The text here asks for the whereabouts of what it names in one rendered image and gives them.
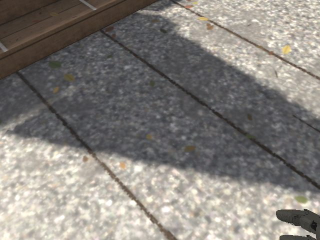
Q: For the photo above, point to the robot right hand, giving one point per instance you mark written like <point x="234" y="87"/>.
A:
<point x="307" y="219"/>

